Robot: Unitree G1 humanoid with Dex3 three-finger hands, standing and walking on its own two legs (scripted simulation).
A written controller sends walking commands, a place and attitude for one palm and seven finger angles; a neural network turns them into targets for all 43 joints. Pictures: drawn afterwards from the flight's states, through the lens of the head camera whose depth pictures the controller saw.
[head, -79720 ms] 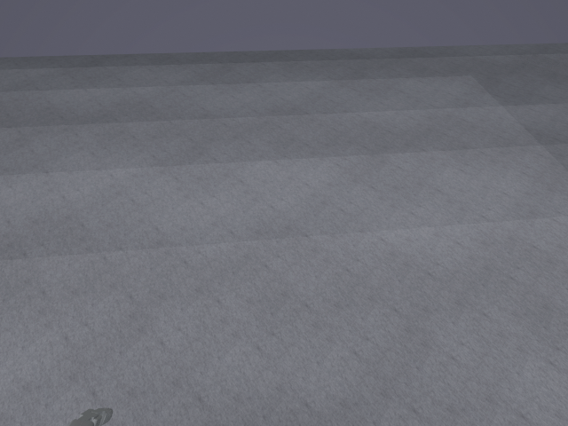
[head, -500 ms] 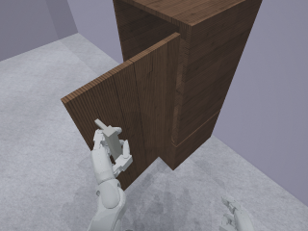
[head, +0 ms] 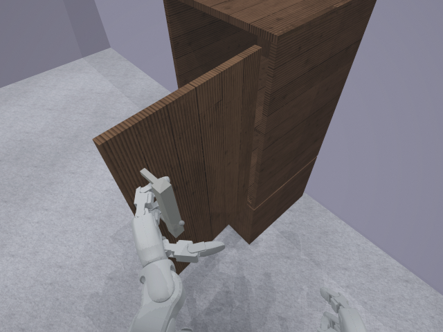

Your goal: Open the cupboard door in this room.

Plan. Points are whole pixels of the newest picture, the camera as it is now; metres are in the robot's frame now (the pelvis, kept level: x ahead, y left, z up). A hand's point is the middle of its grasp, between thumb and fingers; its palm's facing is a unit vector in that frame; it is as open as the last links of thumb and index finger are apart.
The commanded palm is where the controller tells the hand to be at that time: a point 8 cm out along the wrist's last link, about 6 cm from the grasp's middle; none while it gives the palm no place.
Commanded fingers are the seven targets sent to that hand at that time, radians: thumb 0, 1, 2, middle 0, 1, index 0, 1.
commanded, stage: open thumb and fingers to let go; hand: left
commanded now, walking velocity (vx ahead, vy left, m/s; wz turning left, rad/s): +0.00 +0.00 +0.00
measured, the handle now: (162, 204) +0.33 +0.13 +0.05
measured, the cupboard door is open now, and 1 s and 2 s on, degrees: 95 98 98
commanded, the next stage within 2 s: slide the hand sideways off the handle in 0.14 s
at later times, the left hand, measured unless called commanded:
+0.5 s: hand (180, 246) +0.25 +0.08 +0.06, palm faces -0.10 -0.99 +0.01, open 16.3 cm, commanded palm +0.23 +0.13 +0.05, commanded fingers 0.00 -0.50 0.30 -0.15 -0.30 -0.15 -0.30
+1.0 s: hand (158, 269) +0.21 +0.11 +0.06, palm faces -0.02 -1.00 -0.02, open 16.3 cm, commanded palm +0.19 +0.17 +0.05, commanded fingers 0.00 -0.50 0.30 -0.15 -0.30 -0.15 -0.30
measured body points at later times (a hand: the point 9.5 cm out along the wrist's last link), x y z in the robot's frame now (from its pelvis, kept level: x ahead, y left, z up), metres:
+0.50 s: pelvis -0.02 +0.02 +0.00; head +0.02 +0.00 +0.44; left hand +0.25 +0.14 +0.06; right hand +0.15 -0.20 -0.10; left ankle +0.01 +0.12 -0.69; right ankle +0.00 -0.06 -0.69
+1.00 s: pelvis -0.01 +0.02 -0.01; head +0.03 +0.01 +0.44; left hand +0.21 +0.17 +0.06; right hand +0.17 -0.19 -0.09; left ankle +0.01 +0.12 -0.69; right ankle +0.00 -0.06 -0.69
